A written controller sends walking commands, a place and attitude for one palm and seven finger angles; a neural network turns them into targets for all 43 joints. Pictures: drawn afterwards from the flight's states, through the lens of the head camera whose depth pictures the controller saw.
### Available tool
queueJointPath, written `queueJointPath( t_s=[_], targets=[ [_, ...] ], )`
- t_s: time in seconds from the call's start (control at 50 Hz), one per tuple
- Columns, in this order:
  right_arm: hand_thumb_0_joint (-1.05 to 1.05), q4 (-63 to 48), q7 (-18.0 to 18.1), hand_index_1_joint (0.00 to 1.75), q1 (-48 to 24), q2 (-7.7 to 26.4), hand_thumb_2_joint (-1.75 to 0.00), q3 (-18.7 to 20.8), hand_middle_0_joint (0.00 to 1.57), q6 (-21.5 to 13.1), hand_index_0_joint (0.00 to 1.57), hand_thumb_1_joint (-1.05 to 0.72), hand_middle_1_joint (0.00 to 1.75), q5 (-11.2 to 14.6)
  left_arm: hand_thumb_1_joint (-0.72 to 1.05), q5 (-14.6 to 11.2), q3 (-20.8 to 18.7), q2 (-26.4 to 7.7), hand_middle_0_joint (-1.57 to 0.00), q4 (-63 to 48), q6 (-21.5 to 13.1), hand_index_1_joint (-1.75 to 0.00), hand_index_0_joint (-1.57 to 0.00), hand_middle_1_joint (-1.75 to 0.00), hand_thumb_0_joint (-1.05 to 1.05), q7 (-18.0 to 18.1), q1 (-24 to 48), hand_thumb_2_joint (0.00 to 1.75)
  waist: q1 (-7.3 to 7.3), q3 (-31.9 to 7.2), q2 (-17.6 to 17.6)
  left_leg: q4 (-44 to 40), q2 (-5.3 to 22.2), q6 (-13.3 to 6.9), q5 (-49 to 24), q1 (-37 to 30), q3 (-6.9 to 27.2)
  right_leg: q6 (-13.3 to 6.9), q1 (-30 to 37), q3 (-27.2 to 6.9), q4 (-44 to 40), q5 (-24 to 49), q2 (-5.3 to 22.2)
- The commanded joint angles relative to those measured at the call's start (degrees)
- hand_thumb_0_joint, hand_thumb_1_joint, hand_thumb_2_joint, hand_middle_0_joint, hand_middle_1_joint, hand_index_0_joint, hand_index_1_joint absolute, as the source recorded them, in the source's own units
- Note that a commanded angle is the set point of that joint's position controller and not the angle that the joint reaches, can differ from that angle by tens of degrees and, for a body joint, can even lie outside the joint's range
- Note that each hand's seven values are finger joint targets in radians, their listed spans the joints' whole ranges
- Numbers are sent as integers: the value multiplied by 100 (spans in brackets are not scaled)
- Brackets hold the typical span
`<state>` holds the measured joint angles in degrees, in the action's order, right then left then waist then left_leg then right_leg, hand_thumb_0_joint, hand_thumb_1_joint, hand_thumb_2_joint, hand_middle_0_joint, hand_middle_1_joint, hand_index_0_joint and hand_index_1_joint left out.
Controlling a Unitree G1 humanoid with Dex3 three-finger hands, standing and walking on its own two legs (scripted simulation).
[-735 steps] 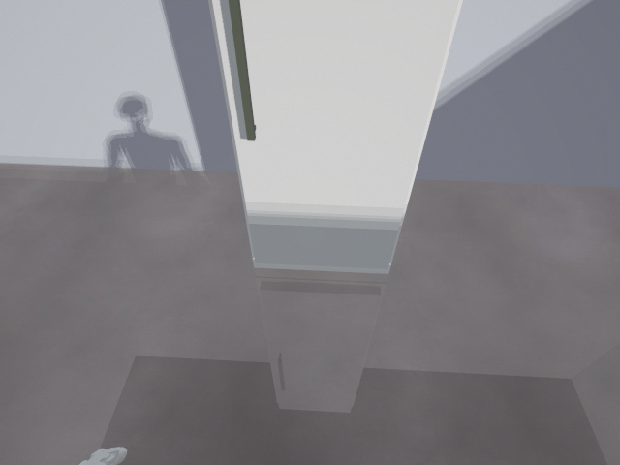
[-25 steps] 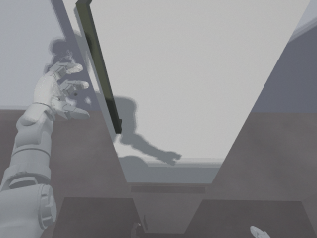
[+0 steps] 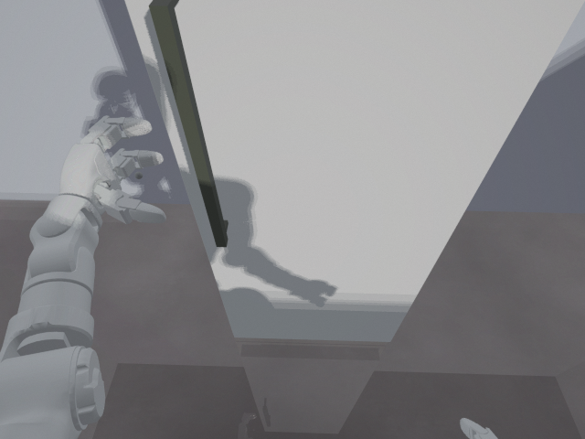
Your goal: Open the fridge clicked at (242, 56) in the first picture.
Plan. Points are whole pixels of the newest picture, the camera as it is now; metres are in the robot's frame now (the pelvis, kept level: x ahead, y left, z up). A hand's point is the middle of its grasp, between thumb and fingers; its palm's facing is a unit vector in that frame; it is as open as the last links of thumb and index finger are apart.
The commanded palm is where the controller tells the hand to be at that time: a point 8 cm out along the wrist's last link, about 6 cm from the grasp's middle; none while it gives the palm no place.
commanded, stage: move the hooked fingers beside the handle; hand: left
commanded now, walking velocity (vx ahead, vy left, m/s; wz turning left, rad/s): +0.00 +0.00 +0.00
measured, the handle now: (203, 151) +0.49 +0.15 +0.13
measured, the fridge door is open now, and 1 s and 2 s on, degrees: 0 0 0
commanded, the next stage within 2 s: feel for the door with the fingertips in 0.32 s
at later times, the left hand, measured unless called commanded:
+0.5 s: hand (139, 179) +0.41 +0.22 +0.15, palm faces -0.02 -1.00 +0.00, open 14.0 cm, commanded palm +0.39 +0.26 +0.15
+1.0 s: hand (179, 170) +0.43 +0.17 +0.14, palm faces +0.01 -1.00 -0.01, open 14.0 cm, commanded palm +0.41 +0.22 +0.15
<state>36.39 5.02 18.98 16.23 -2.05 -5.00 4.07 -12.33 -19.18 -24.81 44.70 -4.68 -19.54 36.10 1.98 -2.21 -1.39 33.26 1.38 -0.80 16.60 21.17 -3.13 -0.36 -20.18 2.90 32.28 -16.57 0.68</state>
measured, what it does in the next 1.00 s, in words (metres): stands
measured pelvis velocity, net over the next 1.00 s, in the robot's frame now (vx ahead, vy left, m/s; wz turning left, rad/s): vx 0.00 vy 0.00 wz -0.01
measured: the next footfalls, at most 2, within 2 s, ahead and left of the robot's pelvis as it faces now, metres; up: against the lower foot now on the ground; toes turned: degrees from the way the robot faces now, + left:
none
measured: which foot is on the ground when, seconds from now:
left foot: down 0.00-1.00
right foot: down 0.00-1.00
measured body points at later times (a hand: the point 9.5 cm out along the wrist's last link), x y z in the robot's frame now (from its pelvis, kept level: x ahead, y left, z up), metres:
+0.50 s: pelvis +0.00 +0.00 +0.00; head +0.02 +0.00 +0.45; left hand +0.41 +0.27 +0.15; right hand +0.10 -0.26 -0.11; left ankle +0.00 +0.11 -0.73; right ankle +0.00 -0.12 -0.73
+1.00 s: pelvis +0.00 +0.00 +0.00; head +0.02 -0.01 +0.45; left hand +0.43 +0.23 +0.15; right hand +0.09 -0.26 -0.11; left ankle +0.00 +0.11 -0.73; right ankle +0.00 -0.12 -0.73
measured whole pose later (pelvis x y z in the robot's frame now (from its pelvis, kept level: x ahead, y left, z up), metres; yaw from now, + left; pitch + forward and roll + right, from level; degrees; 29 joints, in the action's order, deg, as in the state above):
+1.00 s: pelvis +0.00 +0.00 +0.00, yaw -1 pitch +5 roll +0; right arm 36.3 3.9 18.5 14.7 -2.5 -4.2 3.4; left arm -9.1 -16.5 -19.8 46.4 -4.2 -11.1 39.1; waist 3.2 -2.4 -1.5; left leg 33.4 1.5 -0.6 16.6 21.4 -3.7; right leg -0.5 -21.1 2.2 33.3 -16.8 0.5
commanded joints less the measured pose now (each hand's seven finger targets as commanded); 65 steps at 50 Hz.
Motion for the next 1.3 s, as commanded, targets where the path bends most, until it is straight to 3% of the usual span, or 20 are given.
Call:
queueJointPath(
  t_s=[0.0,0.06,0.1,0.2,0.28,0.3,0.36,0.4,0.44,0.5,0.6,0.66,0.76,0.8,0.88,0.94,1.0,1.04,1.14,1.28],
  targets=[
    [0,-674,58,30,-64,809,-90,287,20,-257,20,-90,30,-24,-50,-129,-103,-1235,-30,-1294,-282,-120,-30,-120,0,51,2681,30,124,-1723,-69,-275,-88,-150,-1370,-1081,302,-92,253,-102,-326,1673,-140],
    [0,-703,39,30,-112,792,-90,240,20,-213,20,-90,30,-26,-50,-53,-116,-1276,-30,-1076,-238,-120,-30,-120,0,157,2627,30,97,-1541,-105,-308,-103,-129,-1179,-884,310,-100,197,-103,-328,1483,-121],
    [0,-673,42,30,-91,823,-90,234,20,-183,20,-90,30,-35,-50,-6,-314,-1567,-30,-919,-295,-120,-30,-120,0,242,2769,30,115,-1432,102,-310,-96,-148,-1045,-708,321,-85,208,-118,-334,1367,-116],
    [0,-803,21,30,-116,779,-90,243,20,-205,20,-90,30,-77,-50,33,-474,-1746,-30,-1522,-596,-120,-30,-120,0,244,2767,30,-53,-2311,-377,-189,-101,-116,-1738,-1177,319,-123,615,-168,-153,1998,-114],
    [0,-735,53,30,-97,805,-90,229,20,-182,20,-90,30,-40,-50,-70,-281,-1524,-30,-1049,-516,-120,-30,-120,0,70,2649,30,95,-1773,61,-248,-67,-150,-1430,-880,291,-98,486,-124,-265,1794,-141],
    [0,-752,61,30,-125,816,-90,242,20,-185,20,-90,30,-27,-50,-89,-384,-1607,-30,-1036,-469,-120,-30,-120,0,33,2573,30,44,-1728,22,-270,-68,-149,-1374,-852,291,-100,459,-138,-266,1775,-143],
    [0,-789,49,30,-165,797,-90,237,20,-192,20,-90,30,-4,-50,-105,-33,-1190,-30,-1090,-293,-120,-30,-120,0,-58,2462,30,59,-1644,-337,-283,-83,-120,-1352,-964,305,-125,234,-101,-288,1652,-133],
    [0,-774,44,30,-138,810,-90,254,20,-184,20,-90,30,-2,-50,-126,-56,-1217,-30,-1062,-238,-120,-30,-120,0,-48,2392,30,60,-1555,-177,-271,-74,-124,-1324,-892,326,-119,207,-78,-293,1591,-137],
    [0,-771,41,30,-126,817,-90,265,20,-186,20,-90,30,-2,-50,-172,9,-1106,-30,-1158,-213,-120,-30,-120,0,-10,2517,30,114,-1565,68,-276,-68,-134,-1238,-895,338,-103,176,-72,-319,1525,-150],
    [0,-766,33,30,-164,786,-90,270,20,-223,20,-90,30,-25,-50,-172,61,-1037,-30,-1549,-319,-120,-30,-120,0,133,2828,30,117,-1750,-198,-262,-79,-121,-1205,-1080,378,-114,138,-86,-313,1387,-152],
    [0,-663,12,30,-123,769,-90,256,20,-264,20,-90,30,-73,-50,-44,-45,-1088,-30,-1518,-436,-120,-30,-120,0,479,2936,30,102,-1778,-92,-295,-61,-106,-1117,-1039,424,-109,136,-71,-299,1228,-160],
    [0,-629,-4,30,-156,726,-90,242,20,-263,20,-90,30,-63,-50,76,227,-776,-30,-1306,-396,-120,-30,-120,0,608,3063,30,135,-1618,-253,-332,-63,-85,-983,-987,422,-117,4,-57,-293,1077,-150],
    [0,-662,-72,30,-125,700,-90,265,20,-281,20,-90,30,-93,-50,145,261,-600,-30,-1416,-404,-120,-30,-120,0,802,2977,30,61,-2005,-209,-281,-54,-64,-1411,-1202,402,-129,184,-45,-207,1475,-156],
    [0,-701,-78,30,-116,718,-90,278,20,-254,20,-90,30,-102,-50,126,42,-793,-30,-1442,-430,-120,-30,-120,0,856,2709,30,-10,-2150,96,-251,-57,-93,-1591,-1107,347,-104,458,-83,-183,1754,-158],
    [0,-667,-53,30,-76,733,-90,266,20,-149,20,-90,30,-92,-50,195,-126,-1002,-30,-1055,-338,-120,-30,-120,0,896,2639,30,22,-1673,373,-305,-77,-138,-1344,-682,234,-68,536,-110,-260,1745,-142],
    [0,-686,-39,30,-98,701,-90,264,20,-110,20,-90,30,-80,-50,267,18,-931,-30,-1110,-343,-120,-30,-120,0,868,2929,30,63,-1596,95,-311,-91,-142,-1267,-714,214,-83,435,-154,-279,1698,-128],
    [0,-680,-25,30,-57,693,-90,290,20,-124,20,-90,30,-89,-50,212,51,-917,-30,-1367,-480,-120,-30,-120,0,807,3203,30,101,-2003,-82,-227,-96,-153,-1508,-1013,222,-90,517,-177,-254,1917,-140],
    [0,-675,-12,30,-55,690,-90,297,20,-123,20,-90,30,-77,-50,148,29,-911,-30,-1381,-527,-120,-30,-120,0,726,3050,30,79,-2123,-29,-208,-103,-149,-1577,-1029,196,-91,644,-188,-231,2062,-151],
    [0,-574,-9,30,-33,714,-90,300,20,-115,20,-90,30,-64,-50,118,247,-675,-30,-990,-458,-120,-30,-120,0,636,3111,30,168,-1750,24,-234,-113,-155,-1361,-916,226,-82,371,-142,-289,1847,-149],
    [0,-573,-2,30,30,760,-90,292,20,-43,20,-90,30,-77,-50,169,-43,-1114,-30,-663,-478,-120,-30,-120,0,718,3240,30,158,-1727,314,-217,-143,-193,-1124,-621,174,-36,500,-204,-306,1715,-110]
  ],
)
